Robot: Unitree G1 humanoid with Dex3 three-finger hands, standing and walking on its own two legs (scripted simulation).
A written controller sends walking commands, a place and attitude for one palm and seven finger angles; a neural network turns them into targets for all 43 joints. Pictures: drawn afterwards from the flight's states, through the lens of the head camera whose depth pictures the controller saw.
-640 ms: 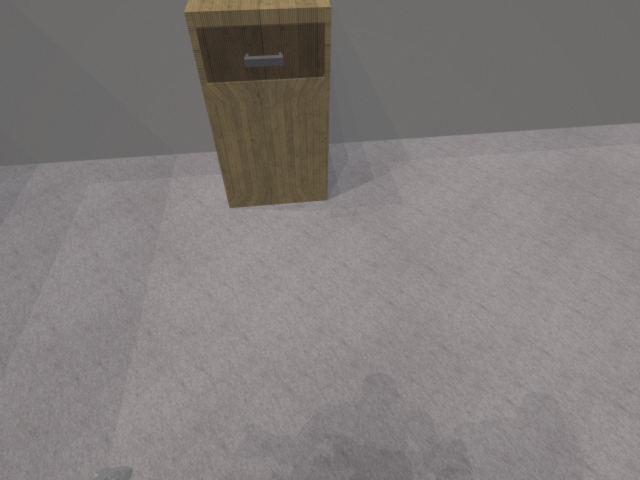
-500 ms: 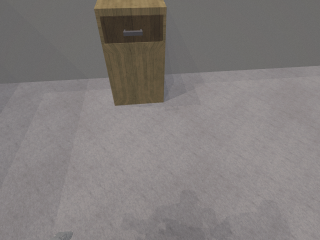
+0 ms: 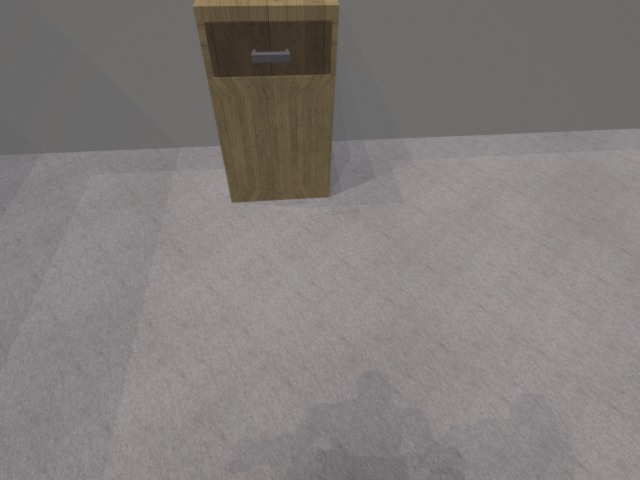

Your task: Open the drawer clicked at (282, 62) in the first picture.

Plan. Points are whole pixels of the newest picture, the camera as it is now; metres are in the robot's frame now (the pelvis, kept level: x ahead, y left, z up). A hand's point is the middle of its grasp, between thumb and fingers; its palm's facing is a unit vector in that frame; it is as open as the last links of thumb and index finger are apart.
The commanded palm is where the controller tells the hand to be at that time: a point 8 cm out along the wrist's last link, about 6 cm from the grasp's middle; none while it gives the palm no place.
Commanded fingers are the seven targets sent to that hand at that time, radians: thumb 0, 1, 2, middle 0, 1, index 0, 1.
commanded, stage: stand and wait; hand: left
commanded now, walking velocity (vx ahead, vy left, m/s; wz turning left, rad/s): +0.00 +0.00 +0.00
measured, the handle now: (270, 54) +1.40 +0.26 -0.08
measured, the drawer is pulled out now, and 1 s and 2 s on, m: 0.00 0.00 0.00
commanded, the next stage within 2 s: look at it before walking up in 0.18 s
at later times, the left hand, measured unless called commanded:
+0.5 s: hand out of the picture +0.07 +0.25 -0.15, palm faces -0.02 -0.95 -0.33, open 7.4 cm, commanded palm none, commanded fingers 0.00 0.90 0.90 -0.20 -0.30 -0.20 -0.30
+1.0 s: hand out of the picture +0.07 +0.25 -0.16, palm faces -0.02 -0.95 -0.32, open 7.4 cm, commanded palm none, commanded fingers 0.00 0.90 0.90 -0.20 -0.30 -0.20 -0.30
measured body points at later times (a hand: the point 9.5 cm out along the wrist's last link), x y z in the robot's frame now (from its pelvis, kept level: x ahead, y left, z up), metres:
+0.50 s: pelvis +0.00 +0.00 +0.00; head +0.00 +0.01 +0.45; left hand +0.08 +0.30 -0.13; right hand +0.08 -0.29 -0.13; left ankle +0.01 +0.13 -0.74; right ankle +0.01 -0.12 -0.74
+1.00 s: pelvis +0.01 +0.00 +0.00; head +0.01 +0.01 +0.45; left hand +0.07 +0.30 -0.14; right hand +0.08 -0.29 -0.13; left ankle +0.01 +0.13 -0.74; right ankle +0.01 -0.12 -0.74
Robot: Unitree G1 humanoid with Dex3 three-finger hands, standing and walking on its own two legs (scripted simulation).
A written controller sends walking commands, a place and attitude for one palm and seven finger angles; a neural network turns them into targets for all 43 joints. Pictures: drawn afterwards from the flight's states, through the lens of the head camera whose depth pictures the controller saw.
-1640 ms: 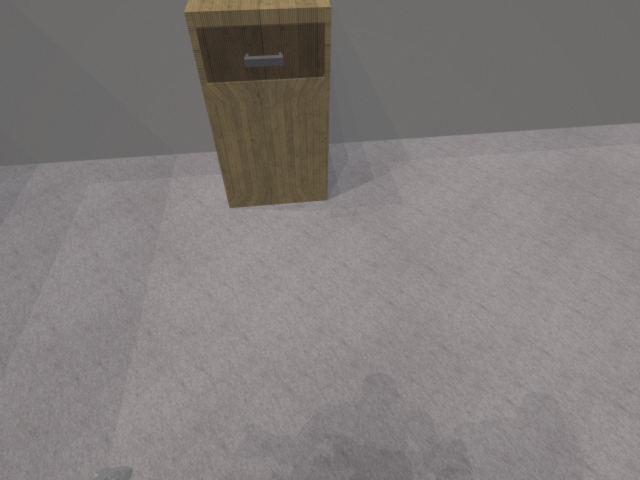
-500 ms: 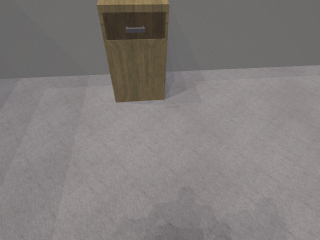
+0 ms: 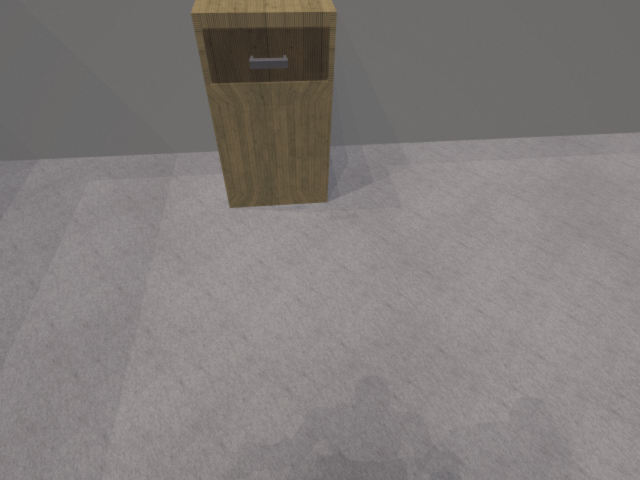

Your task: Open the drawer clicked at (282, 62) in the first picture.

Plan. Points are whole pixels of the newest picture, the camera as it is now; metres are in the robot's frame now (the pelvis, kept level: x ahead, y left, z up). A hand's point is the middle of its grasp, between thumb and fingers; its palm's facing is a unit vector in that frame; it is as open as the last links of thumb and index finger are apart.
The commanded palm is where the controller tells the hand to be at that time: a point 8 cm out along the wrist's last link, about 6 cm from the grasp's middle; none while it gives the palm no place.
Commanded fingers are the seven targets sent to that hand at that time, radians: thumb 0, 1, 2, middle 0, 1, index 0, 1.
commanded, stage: walk to a spot facing it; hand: left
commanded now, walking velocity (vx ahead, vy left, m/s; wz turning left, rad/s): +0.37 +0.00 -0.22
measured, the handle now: (268, 60) +1.39 +0.27 -0.08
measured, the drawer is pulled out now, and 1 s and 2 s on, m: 0.00 0.00 0.00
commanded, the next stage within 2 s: turn to face it in 1.32 s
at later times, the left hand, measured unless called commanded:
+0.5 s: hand out of the picture +0.16 +0.19 -0.20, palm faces -0.08 -0.99 -0.12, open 7.4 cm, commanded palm none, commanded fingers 0.00 0.90 0.90 -0.20 -0.30 -0.20 -0.30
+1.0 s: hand (261, 334) +0.41 +0.14 -0.19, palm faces -0.12 -0.99 -0.12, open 7.3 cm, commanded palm none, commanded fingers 0.00 0.90 0.90 -0.20 -0.30 -0.20 -0.30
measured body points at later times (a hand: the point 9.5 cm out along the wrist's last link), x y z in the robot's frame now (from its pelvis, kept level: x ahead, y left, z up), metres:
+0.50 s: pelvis +0.14 +0.02 -0.01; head +0.17 +0.04 +0.43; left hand +0.17 +0.24 -0.18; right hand +0.02 -0.18 -0.15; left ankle +0.00 +0.12 -0.74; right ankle +0.18 -0.11 -0.68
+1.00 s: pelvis +0.37 -0.02 -0.01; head +0.38 +0.00 +0.44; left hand +0.41 +0.19 -0.18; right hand +0.41 -0.27 -0.14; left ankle +0.49 +0.10 -0.71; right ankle +0.34 -0.11 -0.74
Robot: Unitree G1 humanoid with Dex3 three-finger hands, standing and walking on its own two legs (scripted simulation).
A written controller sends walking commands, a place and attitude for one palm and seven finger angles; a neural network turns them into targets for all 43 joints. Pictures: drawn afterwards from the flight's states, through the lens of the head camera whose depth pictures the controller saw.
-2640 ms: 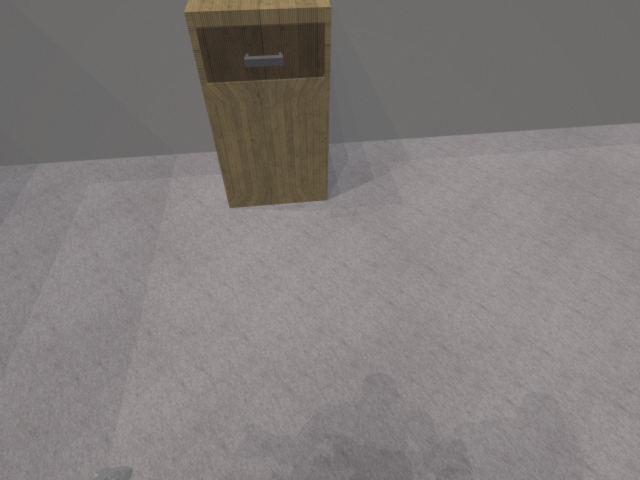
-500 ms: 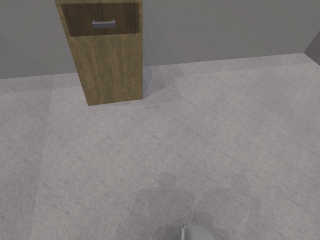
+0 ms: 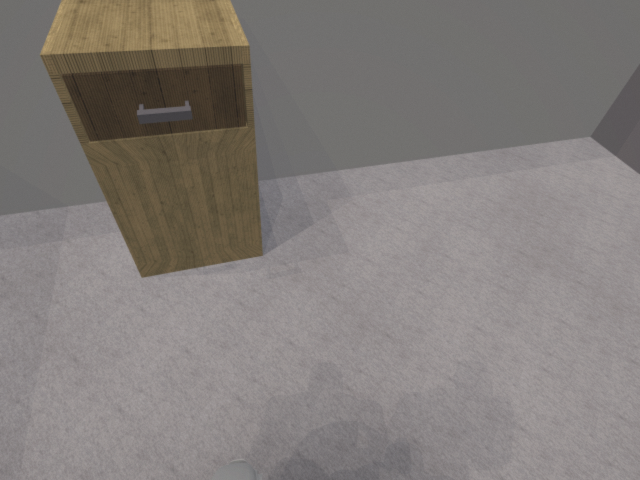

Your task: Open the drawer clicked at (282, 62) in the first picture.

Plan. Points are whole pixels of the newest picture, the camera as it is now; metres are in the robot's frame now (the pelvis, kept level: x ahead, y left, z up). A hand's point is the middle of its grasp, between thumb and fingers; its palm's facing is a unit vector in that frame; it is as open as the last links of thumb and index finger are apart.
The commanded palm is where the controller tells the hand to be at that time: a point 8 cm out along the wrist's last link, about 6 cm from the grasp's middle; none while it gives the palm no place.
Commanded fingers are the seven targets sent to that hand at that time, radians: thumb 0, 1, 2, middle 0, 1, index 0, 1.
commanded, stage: walk to a spot facing it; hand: left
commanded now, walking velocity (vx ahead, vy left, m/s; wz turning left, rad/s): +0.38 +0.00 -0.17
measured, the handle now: (165, 110) +0.95 +0.46 -0.07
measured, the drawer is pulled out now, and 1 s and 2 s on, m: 0.00 0.00 0.00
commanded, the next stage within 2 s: turn to face it in 0.32 s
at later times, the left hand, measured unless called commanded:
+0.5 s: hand (223, 362) +0.33 +0.18 -0.17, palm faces -0.20 -0.96 -0.19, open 7.4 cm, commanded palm none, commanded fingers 0.00 0.90 0.90 -0.20 -0.30 -0.20 -0.30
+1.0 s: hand (223, 344) +0.37 +0.19 -0.19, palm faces +0.10 -0.98 -0.17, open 7.3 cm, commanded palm none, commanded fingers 0.00 0.90 0.90 -0.20 -0.30 -0.20 -0.30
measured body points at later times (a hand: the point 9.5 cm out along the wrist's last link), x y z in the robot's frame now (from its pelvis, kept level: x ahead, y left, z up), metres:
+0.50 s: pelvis +0.21 +0.01 +0.00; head +0.25 +0.00 +0.45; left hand +0.34 +0.23 -0.15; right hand +0.10 -0.19 -0.15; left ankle +0.12 +0.13 -0.74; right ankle +0.31 -0.13 -0.70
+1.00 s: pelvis +0.28 +0.00 -0.02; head +0.30 +0.03 +0.43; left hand +0.37 +0.25 -0.18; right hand +0.36 -0.26 -0.14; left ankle +0.32 +0.10 -0.74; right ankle +0.31 -0.12 -0.72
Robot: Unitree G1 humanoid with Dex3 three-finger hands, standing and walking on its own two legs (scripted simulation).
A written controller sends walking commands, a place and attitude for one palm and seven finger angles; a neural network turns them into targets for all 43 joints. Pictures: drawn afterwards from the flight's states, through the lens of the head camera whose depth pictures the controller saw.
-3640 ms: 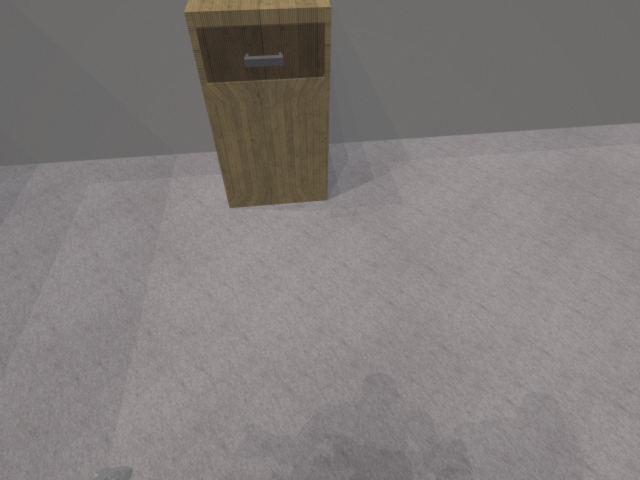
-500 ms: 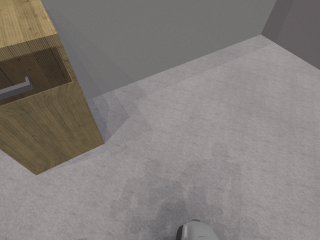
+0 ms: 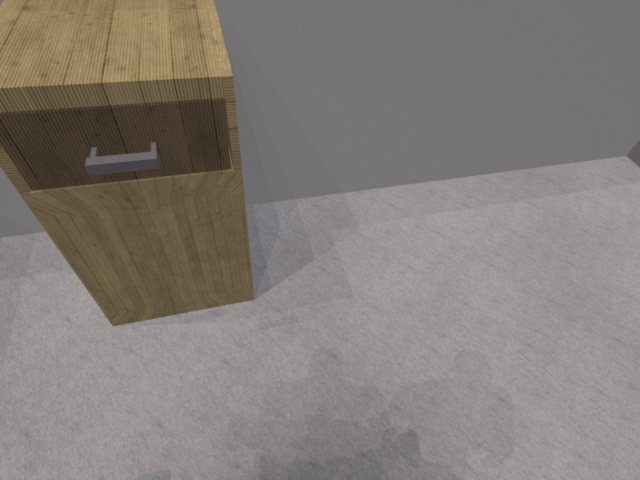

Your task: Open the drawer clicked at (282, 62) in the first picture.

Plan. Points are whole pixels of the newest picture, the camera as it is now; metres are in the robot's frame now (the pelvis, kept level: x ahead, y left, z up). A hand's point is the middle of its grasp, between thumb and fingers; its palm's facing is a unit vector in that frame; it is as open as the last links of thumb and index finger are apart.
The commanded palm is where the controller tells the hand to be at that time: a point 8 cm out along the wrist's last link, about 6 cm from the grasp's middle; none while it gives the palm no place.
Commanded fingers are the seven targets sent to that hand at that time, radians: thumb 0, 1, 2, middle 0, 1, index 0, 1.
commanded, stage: turn to face it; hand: left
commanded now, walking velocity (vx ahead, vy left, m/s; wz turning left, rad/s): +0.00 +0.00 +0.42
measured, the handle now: (124, 156) +0.69 +0.42 -0.05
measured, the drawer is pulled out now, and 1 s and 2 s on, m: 0.00 0.00 0.00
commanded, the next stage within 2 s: take the last steps up to it in 0.40 s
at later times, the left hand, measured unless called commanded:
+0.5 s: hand out of the picture +0.01 +0.15 -0.13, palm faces +0.23 -0.93 -0.27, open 7.3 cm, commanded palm none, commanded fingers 0.00 0.90 0.90 -0.20 -0.30 -0.20 -0.30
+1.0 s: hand out of the picture -0.07 +0.18 -0.15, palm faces +0.34 -0.93 -0.17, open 7.4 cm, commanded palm none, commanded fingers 0.00 0.90 0.90 -0.20 -0.30 -0.20 -0.30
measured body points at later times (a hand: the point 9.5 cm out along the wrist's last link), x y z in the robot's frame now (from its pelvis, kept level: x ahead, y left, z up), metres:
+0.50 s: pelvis +0.00 -0.05 +0.02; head +0.01 -0.08 +0.47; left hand +0.00 +0.20 -0.11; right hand +0.12 -0.28 -0.14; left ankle -0.01 +0.08 -0.66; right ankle +0.03 -0.15 -0.72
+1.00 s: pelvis +0.02 +0.01 +0.03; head +0.02 +0.02 +0.48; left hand -0.09 +0.22 -0.14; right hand +0.10 -0.21 -0.12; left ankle -0.05 +0.09 -0.72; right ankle +0.06 -0.12 -0.65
